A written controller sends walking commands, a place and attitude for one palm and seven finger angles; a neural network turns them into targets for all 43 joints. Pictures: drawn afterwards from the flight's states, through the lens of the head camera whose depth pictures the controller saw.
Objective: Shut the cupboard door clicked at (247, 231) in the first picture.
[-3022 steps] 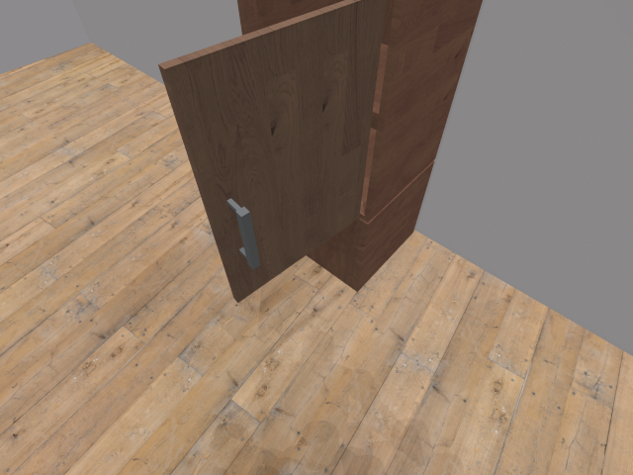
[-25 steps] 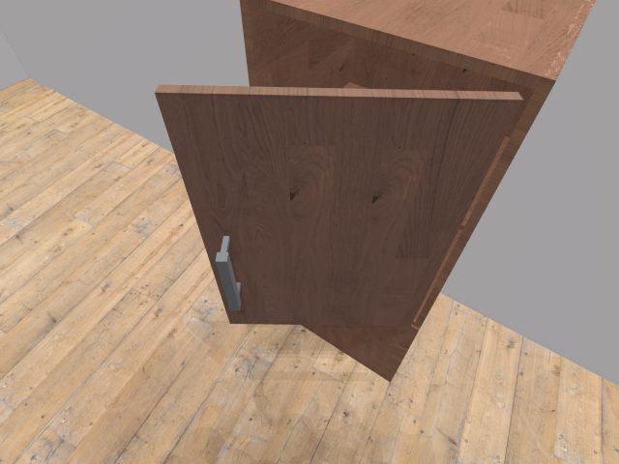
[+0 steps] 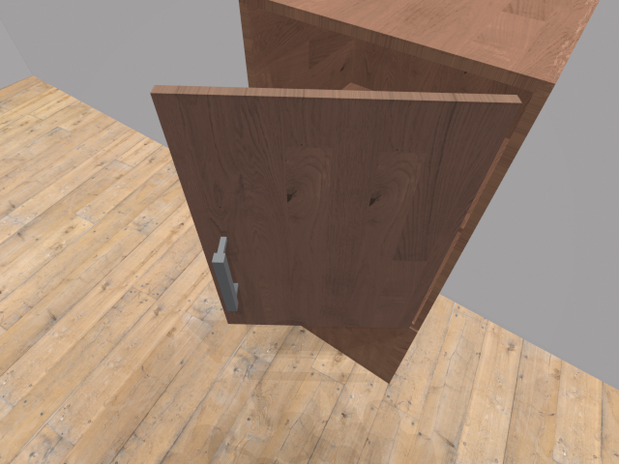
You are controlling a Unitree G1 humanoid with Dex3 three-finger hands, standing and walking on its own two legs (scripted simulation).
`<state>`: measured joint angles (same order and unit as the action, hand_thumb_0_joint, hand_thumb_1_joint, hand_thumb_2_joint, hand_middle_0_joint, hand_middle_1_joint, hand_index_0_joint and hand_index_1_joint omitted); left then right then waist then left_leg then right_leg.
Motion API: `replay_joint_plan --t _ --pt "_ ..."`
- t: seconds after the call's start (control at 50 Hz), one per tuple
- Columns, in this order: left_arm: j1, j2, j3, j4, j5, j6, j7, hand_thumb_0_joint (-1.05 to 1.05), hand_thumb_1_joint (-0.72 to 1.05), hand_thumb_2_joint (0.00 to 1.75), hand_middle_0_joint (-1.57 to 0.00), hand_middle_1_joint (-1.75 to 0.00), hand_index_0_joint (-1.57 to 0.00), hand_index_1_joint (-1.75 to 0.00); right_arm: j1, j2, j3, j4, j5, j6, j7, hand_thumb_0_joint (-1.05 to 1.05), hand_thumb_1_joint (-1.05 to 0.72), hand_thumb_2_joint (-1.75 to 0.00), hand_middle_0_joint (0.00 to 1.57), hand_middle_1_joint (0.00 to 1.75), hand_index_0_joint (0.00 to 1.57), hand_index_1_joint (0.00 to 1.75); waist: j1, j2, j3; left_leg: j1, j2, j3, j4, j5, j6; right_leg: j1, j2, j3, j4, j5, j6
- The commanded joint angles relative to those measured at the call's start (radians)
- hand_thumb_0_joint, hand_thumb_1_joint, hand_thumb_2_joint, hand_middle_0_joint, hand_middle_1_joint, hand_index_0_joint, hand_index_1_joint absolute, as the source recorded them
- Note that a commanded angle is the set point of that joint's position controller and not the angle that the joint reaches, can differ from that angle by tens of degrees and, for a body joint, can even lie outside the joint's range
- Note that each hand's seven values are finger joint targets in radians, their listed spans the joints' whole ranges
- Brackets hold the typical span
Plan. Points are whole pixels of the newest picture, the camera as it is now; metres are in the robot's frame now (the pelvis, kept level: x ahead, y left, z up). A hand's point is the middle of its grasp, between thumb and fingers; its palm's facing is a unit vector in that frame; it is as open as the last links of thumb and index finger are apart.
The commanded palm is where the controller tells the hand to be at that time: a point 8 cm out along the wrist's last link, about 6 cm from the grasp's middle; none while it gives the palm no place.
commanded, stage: raise the hand and make a fist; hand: left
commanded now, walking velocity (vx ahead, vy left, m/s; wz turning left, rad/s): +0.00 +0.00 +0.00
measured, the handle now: (228, 275) +0.43 +0.18 -0.10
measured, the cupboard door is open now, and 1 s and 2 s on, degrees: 34 34 34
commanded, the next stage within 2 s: none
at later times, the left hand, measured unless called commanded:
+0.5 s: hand out of the picture +0.13 +0.15 -0.09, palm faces +0.03 -1.00 +0.01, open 6.3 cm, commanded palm +0.11 +0.22 -0.08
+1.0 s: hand (180, 454) +0.15 +0.18 -0.08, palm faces +0.05 -1.00 -0.03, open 3.9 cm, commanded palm +0.11 +0.23 -0.08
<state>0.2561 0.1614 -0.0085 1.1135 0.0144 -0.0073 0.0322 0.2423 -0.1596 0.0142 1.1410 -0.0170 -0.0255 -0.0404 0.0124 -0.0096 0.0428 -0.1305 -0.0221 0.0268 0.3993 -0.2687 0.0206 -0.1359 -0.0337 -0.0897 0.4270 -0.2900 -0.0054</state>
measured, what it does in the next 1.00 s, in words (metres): lowers itself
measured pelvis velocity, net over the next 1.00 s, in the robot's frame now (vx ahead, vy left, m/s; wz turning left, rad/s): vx -0.07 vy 0.00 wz -0.02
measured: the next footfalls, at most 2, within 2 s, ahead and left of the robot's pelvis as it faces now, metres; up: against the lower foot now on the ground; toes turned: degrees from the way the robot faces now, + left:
none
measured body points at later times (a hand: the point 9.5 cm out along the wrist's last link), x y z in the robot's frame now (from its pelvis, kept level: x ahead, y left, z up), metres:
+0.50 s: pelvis -0.07 -0.02 -0.11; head -0.01 -0.02 +0.33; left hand +0.12 +0.20 -0.09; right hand +0.16 -0.28 -0.15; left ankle -0.04 +0.11 -0.74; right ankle -0.04 -0.11 -0.74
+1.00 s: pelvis -0.07 +0.00 -0.12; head +0.01 +0.00 +0.32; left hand +0.14 +0.23 -0.07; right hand +0.08 -0.25 -0.21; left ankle -0.04 +0.11 -0.74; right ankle -0.04 -0.11 -0.74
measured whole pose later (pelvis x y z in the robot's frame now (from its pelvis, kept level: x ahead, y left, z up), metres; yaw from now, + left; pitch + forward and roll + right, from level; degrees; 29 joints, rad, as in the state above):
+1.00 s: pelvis -0.07 +0.00 -0.12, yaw -1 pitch +19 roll -2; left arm 0.43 0.19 0.14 0.00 -0.28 -0.47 -0.20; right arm 0.25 -0.22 -0.02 0.57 0.01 -0.20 -0.06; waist 0.00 0.03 -0.17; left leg -1.07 0.02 0.00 1.30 -0.56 0.01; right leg -1.04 -0.02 -0.09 1.26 -0.54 -0.03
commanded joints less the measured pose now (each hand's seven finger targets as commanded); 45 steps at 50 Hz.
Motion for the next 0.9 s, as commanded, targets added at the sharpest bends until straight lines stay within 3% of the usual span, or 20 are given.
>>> replay_joint_plan --t 0.0,0.06,0.08,0.1,0.12,0.14,0.16,0.18,0.2,0.22,0.24,0.28,0.32,0.34,0.4,0.46,0.54,0.62,0.74,0.88 --pt "0.065 0.105 0.024 -0.029 -0.003 -0.013 0.005 0.0 0.9 0.9 -0.2 -0.3 -0.2 -0.3 0.058 -0.092 -0.014 -0.027 0.006 -0.014 -0.001 0.0 -0.9 -0.9 0.2 0.3 0.2 0.3 0.004 -0.003 -0.011 -0.035 0.115 -0.086 -0.048 0.306 0.017 0.034 -0.099 0.083 -0.049 0.27 -0.031" --pt "0.069 0.102 0.025 -0.028 -0.002 -0.014 0.006 0.0 0.9 0.9 -0.2 -0.3 -0.2 -0.3 0.059 -0.091 -0.014 -0.026 0.006 -0.013 -0.002 0.0 -0.9 -0.9 0.2 0.3 0.2 0.3 0.004 -0.013 0.001 -0.042 0.113 -0.084 -0.045 0.296 0.016 0.031 -0.1 0.082 -0.054 0.278 -0.032" --pt "0.137 0.098 0.019 0.004 0.009 -0.038 0.047 0.0 0.9 0.9 -0.2 -0.3 -0.2 -0.3 -0.009 -0.122 -0.019 -0.09 0.019 -0.017 0.012 0.0 -0.9 -0.9 0.2 0.3 0.2 0.3 0.018 0.023 0.021 -0.085 0.122 -0.053 0.138 0.376 -0.011 -0.027 -0.132 0.136 -0.038 0.572 -0.015" --pt "-0.736 0.647 0.397 -1.661 -0.122 -0.312 0.057 0.0 0.9 0.9 -0.2 -0.3 -0.2 -0.3 0.095 -0.328 -0.063 -0.377 0.027 -0.21 -0.074 0.0 -0.9 -0.9 0.2 0.3 0.2 0.3 -0.153 0.105 -0.433 0.291 0.069 -0.042 0.122 0.609 0.02 -0.051 -0.003 0.032 0.152 0.63 -0.006" --pt "-0.008 0.183 0.034 -1.308 -0.133 -0.232 0.069 0.0 0.9 0.9 -0.22 -0.32 -0.22 -0.32 0.044 -0.208 -0.011 -0.378 0.062 -0.286 -0.089 0.0 -0.9 -0.9 0.2 0.3 0.2 0.3 -0.053 0.374 -0.548 0.379 0.076 -0.055 0.099 0.766 0.01 -0.138 0.057 0.003 0.232 0.284 -0.013" --pt "0.204 -0.055 -0.032 -1.223 -0.189 -0.092 0.073 0.0 0.9 0.9 -0.24 -0.34 -0.24 -0.34 -0.018 -0.163 -0.027 -0.388 0.05 -0.313 -0.068 0.0 -0.9 -0.9 0.2 0.3 0.2 0.3 -0.017 0.304 -0.413 0.21 0.077 -0.058 0.079 0.826 -0.025 -0.163 0.05 -0.021 0.226 0.091 -0.01" --pt "0.103 -0.05 -0.049 -1.128 -0.167 -0.095 0.077 0.0 0.9 0.9 -0.25 -0.36 -0.25 -0.36 0.006 -0.173 -0.034 -0.372 0.053 -0.336 -0.038 0.0 -0.9 -0.9 0.2 0.3 0.2 0.3 -0.065 0.114 -0.175 0.022 0.079 -0.082 0.114 0.645 -0.025 -0.252 0.031 -0.012 0.198 0.092 -0.005" --pt "0.046 -0.022 0.008 -1.088 -0.16 -0.14 0.065 0.0 0.9 0.9 -0.27 -0.38 -0.27 -0.38 0.005 -0.2 -0.07 -0.409 0.036 -0.338 -0.021 0.0 -0.9 -0.9 0.2 0.3 0.2 0.3 -0.078 0.028 -0.033 -0.119 0.057 -0.101 0.162 0.444 -0.026 -0.307 0.028 -0.025 0.158 0.129 -0.01" --pt "0.091 0.016 0.073 -0.986 -0.152 -0.201 0.045 0.0 0.9 0.9 -0.29 -0.4 -0.29 -0.4 -0.009 -0.216 -0.088 -0.436 0.019 -0.337 -0.01 0.0 -0.9 -0.9 0.2 0.3 0.2 0.3 -0.075 -0.102 -0.001 -0.253 0.038 -0.099 0.231 0.281 -0.024 -0.379 0.019 -0.034 0.176 0.151 -0.01" --pt "0.214 -0.022 0.086 -0.907 -0.167 -0.279 0.004 0.0 0.9 0.9 -0.31 -0.42 -0.31 -0.42 -0.037 -0.207 -0.094 -0.47 0.008 -0.338 0.002 0.0 -0.9 -0.9 0.2 0.3 0.2 0.3 -0.04 -0.208 -0.037 -0.341 0.023 -0.089 0.301 0.21 -0.018 -0.423 0.017 -0.029 0.241 0.159 -0.006" --pt "0.348 -0.027 0.117 -0.851 -0.176 -0.357 -0.049 0.0 0.9 0.9 -0.33 -0.44 -0.33 -0.44 -0.056 -0.197 -0.103 -0.509 0.009 -0.342 0.018 0.0 -0.9 -0.9 0.2 0.3 0.2 0.3 0.015 -0.189 -0.104 -0.395 0.007 -0.07 0.363 0.242 -0.023 -0.417 0.014 -0.019 0.318 0.232 -0.015" --pt "0.41 -0.054 0.148 -0.849 -0.233 -0.544 -0.172 0.0 0.9 0.9 -0.36 -0.48 -0.36 -0.48 -0.09 -0.184 -0.114 -0.556 0.001 -0.339 0.039 0.0 -0.9 -0.9 0.2 0.3 0.2 0.3 0.057 -0.273 -0.212 -0.55 -0.011 -0.04 0.488 0.154 -0.043 -0.479 0.019 0.006 0.47 0.238 -0.012" --pt "0.348 0.0 0.187 -0.88 -0.277 -0.718 -0.309 0.0 0.9 0.9 -0.4 -0.52 -0.4 -0.52 -0.121 -0.186 -0.117 -0.607 0.004 -0.334 0.058 0.0 -0.9 -0.9 0.2 0.3 0.2 0.3 0.062 -0.161 -0.262 -0.691 -0.024 -0.027 0.604 0.053 -0.053 -0.558 0.006 0.07 0.573 0.159 -0.017" --pt "0.357 0.078 0.273 -0.847 -0.283 -0.744 -0.341 0.0 0.9 0.9 -0.42 -0.54 -0.42 -0.54 -0.114 -0.186 -0.126 -0.627 0.01 -0.316 0.06 0.0 -0.9 -0.9 0.2 0.3 0.2 0.3 0.081 -0.091 -0.286 -0.737 -0.024 -0.017 0.644 0.041 -0.047 -0.554 -0.004 0.114 0.596 0.138 -0.029" --pt "0.231 0.125 0.268 -1.015 -0.321 -0.662 -0.361 0.0 0.9 0.9 -0.47 -0.6 -0.47 -0.6 -0.17 -0.196 -0.118 -0.765 0.034 -0.281 0.042 0.0 -0.9 -0.9 0.2 0.3 0.2 0.3 0.075 -0.024 -0.362 -0.835 -0.037 0.019 0.695 -0.12 -0.02 -0.576 -0.014 0.207 0.548 -0.188 -0.021" --pt "0.042 0.179 0.264 -1.274 -0.321 -0.618 -0.295 0.0 0.9 0.9 -0.53 -0.66 -0.53 -0.66 -0.151 -0.195 -0.11 -0.82 0.04 -0.265 0.008 0.0 -0.9 -0.9 0.2 0.3 0.2 0.3 0.029 0.003 -0.401 -0.864 -0.012 -0.003 0.75 -0.222 0.004 -0.635 -0.009 0.262 0.498 -0.447 -0.012" --pt "-0.03 0.158 0.186 -1.488 -0.291 -0.655 -0.237 0.0 0.9 0.9 -0.6 -0.74 -0.6 -0.74 -0.095 -0.184 -0.09 -0.79 0.033 -0.271 -0.021 0.0 -0.9 -0.9 0.2 0.3 0.2 0.3 -0.039 0.023 -0.438 -0.827 0.016 -0.04 0.788 -0.189 0.016 -0.699 0.016 0.223 0.527 -0.366 -0.014" --pt "0.047 0.135 0.156 -1.331 -0.296 -0.592 -0.282 0.0 0.9 0.9 -0.68 -0.82 -0.68 -0.82 -0.083 -0.192 -0.079 -0.749 0.038 -0.274 -0.039 0.0 -0.9 -0.9 0.2 0.3 0.2 0.3 -0.057 -0.002 -0.375 -0.891 0.02 -0.057 0.804 -0.218 0.01 -0.734 0.022 0.193 0.539 -0.378 -0.011" --pt "0.14 0.187 0.266 -1.258 -0.33 -0.438 -0.295 0.0 0.9 0.9 -0.79 -0.94 -0.79 -0.94 -0.108 -0.176 -0.075 -0.761 0.052 -0.25 -0.047 0.0 -0.9 -0.9 0.2 0.3 0.2 0.3 0.018 -0.017 -0.437 -0.914 0.014 -0.059 0.777 -0.164 0.005 -0.615 0.007 0.201 0.539 -0.327 -0.005" --pt "0.186 0.126 0.232 -1.31 -0.313 -0.523 -0.228 0.0 0.9 0.9 -0.92 -1.08 -0.92 -1.08 -0.092 -0.168 -0.083 -0.747 0.033 -0.242 -0.026 0.0 -0.9 -0.9 0.2 0.3 0.2 0.3 0.019 -0.015 -0.455 -0.832 0.02 -0.077 0.722 -0.066 -0.001 -0.652 0.027 0.096 0.635 -0.12 -0.015"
